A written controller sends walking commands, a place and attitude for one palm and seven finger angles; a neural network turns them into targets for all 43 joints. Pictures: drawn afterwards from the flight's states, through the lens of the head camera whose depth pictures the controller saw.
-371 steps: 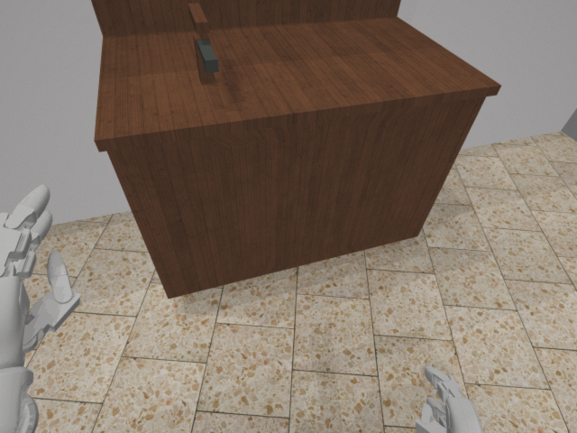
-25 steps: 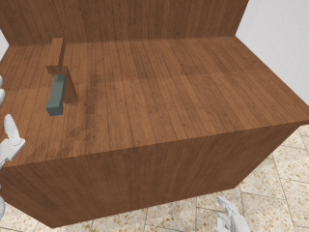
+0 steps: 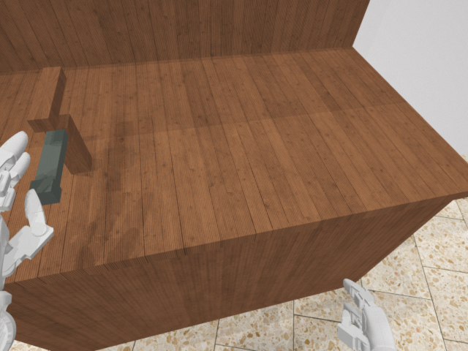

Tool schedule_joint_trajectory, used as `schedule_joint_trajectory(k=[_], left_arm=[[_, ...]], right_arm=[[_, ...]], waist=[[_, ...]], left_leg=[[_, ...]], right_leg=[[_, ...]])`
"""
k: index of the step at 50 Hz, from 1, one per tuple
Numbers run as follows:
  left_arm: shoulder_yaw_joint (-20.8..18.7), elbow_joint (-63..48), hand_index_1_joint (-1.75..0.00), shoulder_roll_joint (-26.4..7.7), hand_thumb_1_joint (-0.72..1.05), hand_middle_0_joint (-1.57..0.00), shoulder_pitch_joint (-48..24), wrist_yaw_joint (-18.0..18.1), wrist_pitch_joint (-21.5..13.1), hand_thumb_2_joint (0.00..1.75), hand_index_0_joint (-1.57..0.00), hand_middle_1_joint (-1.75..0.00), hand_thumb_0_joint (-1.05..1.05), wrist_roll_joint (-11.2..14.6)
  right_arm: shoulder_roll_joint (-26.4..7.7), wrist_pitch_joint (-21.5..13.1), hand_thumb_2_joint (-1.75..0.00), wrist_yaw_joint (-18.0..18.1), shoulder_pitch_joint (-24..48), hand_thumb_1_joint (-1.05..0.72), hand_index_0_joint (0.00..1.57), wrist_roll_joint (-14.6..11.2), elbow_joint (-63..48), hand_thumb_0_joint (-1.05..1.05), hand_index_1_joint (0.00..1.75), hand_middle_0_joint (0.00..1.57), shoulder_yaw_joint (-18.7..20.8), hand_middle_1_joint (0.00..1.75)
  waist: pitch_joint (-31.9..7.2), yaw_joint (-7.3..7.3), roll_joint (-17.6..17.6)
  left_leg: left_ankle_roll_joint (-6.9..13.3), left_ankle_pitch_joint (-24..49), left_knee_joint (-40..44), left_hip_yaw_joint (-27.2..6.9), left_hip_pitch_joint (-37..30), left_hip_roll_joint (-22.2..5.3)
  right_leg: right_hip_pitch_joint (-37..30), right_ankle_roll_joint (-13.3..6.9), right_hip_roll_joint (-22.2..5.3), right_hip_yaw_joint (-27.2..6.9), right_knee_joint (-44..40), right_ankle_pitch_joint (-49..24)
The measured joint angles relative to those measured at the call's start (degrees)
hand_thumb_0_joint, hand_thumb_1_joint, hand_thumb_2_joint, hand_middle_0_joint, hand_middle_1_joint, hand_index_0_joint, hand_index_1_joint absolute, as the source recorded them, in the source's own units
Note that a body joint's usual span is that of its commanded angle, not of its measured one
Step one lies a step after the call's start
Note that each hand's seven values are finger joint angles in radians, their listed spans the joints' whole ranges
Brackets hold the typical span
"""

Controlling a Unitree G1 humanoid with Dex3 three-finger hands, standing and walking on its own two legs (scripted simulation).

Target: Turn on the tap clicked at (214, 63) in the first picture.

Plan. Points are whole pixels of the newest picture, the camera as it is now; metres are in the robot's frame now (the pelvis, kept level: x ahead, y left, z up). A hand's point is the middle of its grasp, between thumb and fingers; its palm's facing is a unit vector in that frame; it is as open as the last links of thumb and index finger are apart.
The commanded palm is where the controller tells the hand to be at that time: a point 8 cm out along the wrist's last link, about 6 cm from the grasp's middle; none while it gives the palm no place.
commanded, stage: come to a stop and stand still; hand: left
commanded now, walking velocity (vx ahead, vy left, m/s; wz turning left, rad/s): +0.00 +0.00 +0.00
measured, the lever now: (45, 191) +0.29 +0.30 +0.13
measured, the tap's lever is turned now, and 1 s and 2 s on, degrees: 0 0 3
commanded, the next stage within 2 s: look again from close up in 0.30 s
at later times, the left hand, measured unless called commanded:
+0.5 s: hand (57, 235) +0.22 +0.24 +0.15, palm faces +0.39 -0.84 -0.37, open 7.4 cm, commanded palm +0.16 +0.27 +0.17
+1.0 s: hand (51, 227) +0.22 +0.24 +0.17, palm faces +0.35 -0.89 -0.30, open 7.4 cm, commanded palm +0.15 +0.27 +0.18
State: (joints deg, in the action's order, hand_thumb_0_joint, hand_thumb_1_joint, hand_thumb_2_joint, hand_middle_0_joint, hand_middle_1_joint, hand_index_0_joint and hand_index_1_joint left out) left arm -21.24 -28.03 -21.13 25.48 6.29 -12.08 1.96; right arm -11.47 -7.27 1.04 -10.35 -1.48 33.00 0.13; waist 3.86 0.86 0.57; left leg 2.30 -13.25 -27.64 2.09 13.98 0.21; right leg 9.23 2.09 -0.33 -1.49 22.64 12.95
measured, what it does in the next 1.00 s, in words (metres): stands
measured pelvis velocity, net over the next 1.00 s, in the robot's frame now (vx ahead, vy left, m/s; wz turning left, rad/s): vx -0.02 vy -0.01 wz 0.00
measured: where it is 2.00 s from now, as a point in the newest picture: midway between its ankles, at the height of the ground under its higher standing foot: outside the picture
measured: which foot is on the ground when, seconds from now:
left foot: down 0.00-1.00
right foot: down 0.00-1.00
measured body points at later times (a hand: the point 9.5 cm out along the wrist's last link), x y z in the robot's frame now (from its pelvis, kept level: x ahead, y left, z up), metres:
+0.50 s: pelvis +0.00 -0.01 +0.00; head +0.02 +0.00 +0.45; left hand +0.19 +0.28 +0.17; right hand +0.19 -0.23 -0.07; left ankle +0.02 +0.09 -0.74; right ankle -0.01 -0.15 -0.74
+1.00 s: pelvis -0.02 -0.01 +0.00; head -0.03 -0.01 +0.45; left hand +0.20 +0.29 +0.18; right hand +0.19 -0.22 -0.07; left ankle +0.02 +0.09 -0.74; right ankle -0.01 -0.14 -0.74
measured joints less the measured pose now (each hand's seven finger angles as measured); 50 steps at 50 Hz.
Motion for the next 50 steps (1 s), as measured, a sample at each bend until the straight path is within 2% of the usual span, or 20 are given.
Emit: schedule_joint_trajectory(k=[7, 14, 27, 39, 40, 41, 43, 44, 47, 48, 50], left_arm=[[1.4, 1.3, -0.30, 1.1, 0.89, -0.21, 0.0, 0.2, 2.6, 0.90, -0.21, -0.31, 0.02, 0.5], [1.5, 0.1, -0.30, 1.2, 0.89, -0.21, -0.7, 0.6, 2.3, 0.90, -0.21, -0.31, 0.02, 0.7], [1.9, 1.7, -0.30, 1.3, 0.89, -0.21, -0.1, 0.6, 3.3, 0.90, -0.21, -0.31, 0.02, 1.0], [1.7, 0.7, -0.30, 1.0, 0.89, -0.21, 0.0, 0.8, 2.8, 0.90, -0.21, -0.31, 0.02, 0.9], [2.3, 1.1, -0.30, -1.3, 0.89, -0.21, -2.2, 0.7, 2.8, 0.90, -0.21, -0.31, 0.02, 0.7], [2.4, 2.9, -0.31, -4.4, 0.89, -0.21, -6.9, -0.4, 2.7, 0.90, -0.21, -0.31, 0.02, -1.1], [1.0, 7.1, -0.31, -7.6, 0.89, -0.21, -15.1, -1.9, 4.6, 0.90, -0.21, -0.31, 0.02, -1.4], [-0.3, 8.2, -0.31, -7.6, 0.89, -0.21, -17.4, -2.8, 6.8, 0.90, -0.21, -0.31, 0.02, -0.1], [-2.6, 8.1, -0.30, -3.4, 0.89, -0.21, -17.9, -4.9, 14.4, 0.90, -0.21, -0.31, 0.02, 5.0], [-1.9, 7.2, -0.30, -1.8, 0.90, -0.20, -16.4, -5.5, 16.6, 0.90, -0.20, -0.30, 0.02, 5.5], [1.3, 5.3, -0.30, 0.6, 0.90, -0.20, -12.3, -6.3, 19.6, 0.90, -0.20, -0.30, 0.02, 4.5]], right_arm=[[0.3, 1.7, -0.90, 0.8, 0.4, -0.90, 0.20, -0.1, 0.0, 0.01, 0.30, 0.20, -0.3, 0.30], [0.5, 2.2, -0.90, 1.0, 0.5, -0.90, 0.20, 0.1, -0.3, 0.01, 0.30, 0.20, -0.6, 0.30], [0.1, 3.3, -0.90, 1.4, -0.1, -0.90, 0.20, 0.0, -0.4, 0.01, 0.30, 0.20, -0.4, 0.30], [0.4, 3.1, -0.90, 1.4, -0.6, -0.90, 0.20, 0.0, -0.2, 0.01, 0.30, 0.20, -0.3, 0.30], [-0.2, 3.4, -0.90, 2.9, -1.9, -0.90, 0.20, -1.0, -1.8, 0.01, 0.30, 0.20, -1.6, 0.30], [-0.4, 2.9, -0.90, 3.7, -3.0, -0.90, 0.20, 0.3, -2.3, 0.01, 0.30, 0.20, -2.0, 0.30], [-0.5, 2.3, -0.90, 1.8, -2.6, -0.90, 0.19, 2.4, -0.3, 0.01, 0.30, 0.20, -2.4, 0.30], [-0.6, 2.3, -0.90, 0.6, -1.8, -0.90, 0.20, 2.7, 0.9, 0.01, 0.30, 0.20, -2.6, 0.30], [-0.8, 2.1, -0.90, -1.5, 0.3, -0.90, 0.20, 1.7, 2.8, 0.01, 0.30, 0.20, -2.9, 0.30], [-1.1, 1.9, -0.90, -1.9, 0.7, -0.90, 0.20, 1.4, 2.7, 0.01, 0.30, 0.20, -2.9, 0.30], [-1.8, 1.8, -0.90, -2.2, 1.9, -0.90, 0.20, 0.7, 2.1, 0.01, 0.30, 0.20, -3.0, 0.30]], waist=[[0.3, 0.39, -0.2], [0.0, 0.63, -0.1], [-0.1, 0.09, -0.3], [0.2, 0.13, 0.0], [0.0, 0.62, 0.0], [0.2, 1.83, 0.2], [-0.2, 2.42, 0.6], [-0.8, 2.48, 0.7], [-3.0, 2.77, 0.0], [-3.6, 2.66, -0.6], [-4.1, 2.02, -1.8]], left_leg=[[-0.4, -0.4, 0.2, -0.4, -0.9, -0.1], [-0.7, -0.2, 0.6, -0.7, -1.3, -0.3], [-0.5, 0.7, 1.6, -0.7, -1.6, -0.1], [-0.1, 1.1, 1.5, -0.6, -1.4, 0.2], [-0.1, 1.0, 0.8, -1.0, -0.4, 0.4], [-0.1, 0.9, 0.2, -1.5, 0.1, 0.7], [-0.5, 1.2, -0.3, -2.4, 0.9, 1.3], [-0.7, 1.4, -0.3, -2.3, 1.1, 1.3], [-0.8, 1.5, 0.2, -0.4, 0.5, 0.9], [-0.7, 1.3, -0.2, 0.0, 0.4, 0.7], [-0.5, 0.8, -1.2, 0.4, 0.6, 0.5]], right_leg=[[-0.8, -0.4, 0.1, 0.4, 0.5, 0.9], [-1.2, -0.8, 0.4, 0.6, -0.1, 0.6], [-1.5, -0.6, 0.2, 0.7, -0.9, -0.1], [-1.4, -0.3, -0.2, 0.6, -1.1, -0.6], [-0.7, -0.1, -0.3, 1.1, -0.4, -0.3], [0.0, -0.4, -0.5, 1.6, 1.1, 0.4], [1.2, -1.2, -1.0, 2.5, 3.2, 1.3], [1.8, -1.4, -1.1, 2.5, 3.8, 1.3], [2.5, -1.8, -1.3, 2.5, 4.9, 1.5], [2.5, -1.4, -1.3, 2.4, 5.0, 1.6], [2.9, -1.1, -1.2, 2.2, 6.1, 1.8]])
